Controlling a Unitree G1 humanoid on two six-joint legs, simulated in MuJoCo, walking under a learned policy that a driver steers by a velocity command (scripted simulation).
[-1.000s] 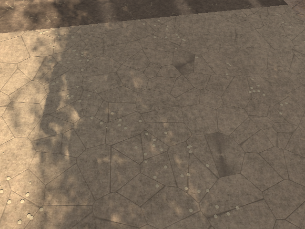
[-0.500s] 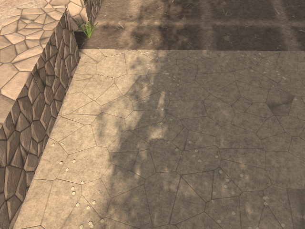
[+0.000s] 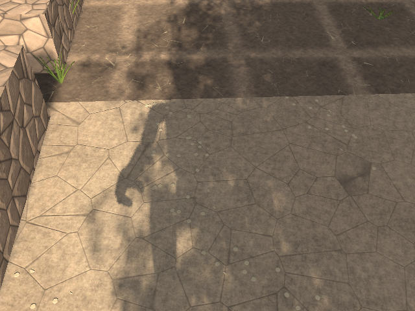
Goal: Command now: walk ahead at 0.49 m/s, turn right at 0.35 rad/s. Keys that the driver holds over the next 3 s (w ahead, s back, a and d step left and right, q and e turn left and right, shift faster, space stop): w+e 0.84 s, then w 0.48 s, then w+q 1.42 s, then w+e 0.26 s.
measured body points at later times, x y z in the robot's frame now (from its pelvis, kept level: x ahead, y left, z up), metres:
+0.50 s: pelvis +0.30 -0.06 +0.00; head +0.33 -0.08 +0.45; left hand +0.46 +0.19 -0.10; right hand +0.40 -0.36 -0.09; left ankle +0.45 +0.11 -0.67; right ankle +0.28 -0.12 -0.75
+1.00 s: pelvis +0.58 -0.09 +0.00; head +0.60 -0.10 +0.45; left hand +0.87 +0.04 -0.09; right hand +0.45 -0.34 -0.12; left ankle +0.60 +0.02 -0.75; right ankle +0.57 -0.27 -0.68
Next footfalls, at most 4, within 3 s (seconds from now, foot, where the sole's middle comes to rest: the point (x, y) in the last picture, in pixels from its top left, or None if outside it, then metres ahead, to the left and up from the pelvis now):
0.24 right None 0.32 -0.13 -0.78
0.70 left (202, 272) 0.64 0.01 -0.78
1.22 right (306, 242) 0.74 -0.37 -0.78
1.76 left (278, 161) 1.12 -0.33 -0.78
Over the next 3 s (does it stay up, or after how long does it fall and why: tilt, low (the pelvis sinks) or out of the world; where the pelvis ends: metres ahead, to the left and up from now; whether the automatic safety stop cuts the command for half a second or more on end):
stays up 1.56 -0.41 0.00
